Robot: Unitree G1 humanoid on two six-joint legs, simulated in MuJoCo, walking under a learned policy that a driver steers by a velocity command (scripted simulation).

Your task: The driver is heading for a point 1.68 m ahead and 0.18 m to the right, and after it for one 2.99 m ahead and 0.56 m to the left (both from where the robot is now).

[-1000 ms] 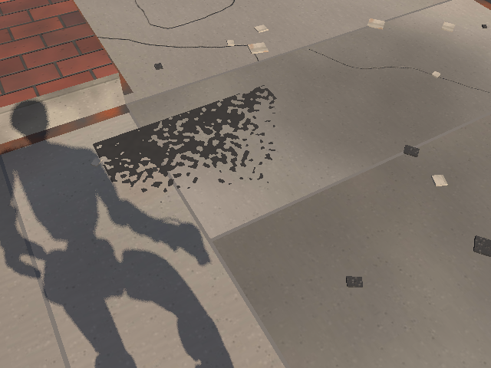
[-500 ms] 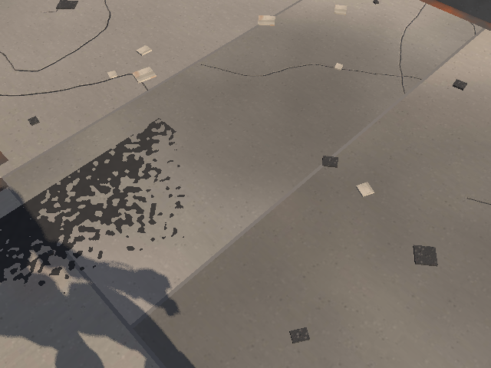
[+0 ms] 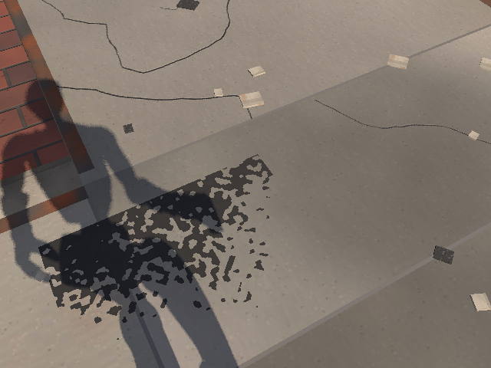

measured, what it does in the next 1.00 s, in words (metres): walks ahead: right foot, then left foot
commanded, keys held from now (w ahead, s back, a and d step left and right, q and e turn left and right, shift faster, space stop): w+q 0.20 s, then w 0.68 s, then w+e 0.12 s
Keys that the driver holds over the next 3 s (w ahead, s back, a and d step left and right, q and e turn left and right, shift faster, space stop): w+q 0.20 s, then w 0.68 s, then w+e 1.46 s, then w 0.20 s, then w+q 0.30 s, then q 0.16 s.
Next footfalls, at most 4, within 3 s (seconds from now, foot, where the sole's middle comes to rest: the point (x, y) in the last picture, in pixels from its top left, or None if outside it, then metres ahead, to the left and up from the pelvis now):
0.42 right None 0.43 -0.10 -0.75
0.94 left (189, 290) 0.64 0.20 -0.75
1.48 right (265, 201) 0.95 -0.02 -0.75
1.96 left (222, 131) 1.26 0.13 -0.75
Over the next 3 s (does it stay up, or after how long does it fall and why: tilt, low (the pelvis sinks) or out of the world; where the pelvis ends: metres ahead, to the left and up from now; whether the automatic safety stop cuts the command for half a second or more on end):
stays up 1.53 -0.22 0.01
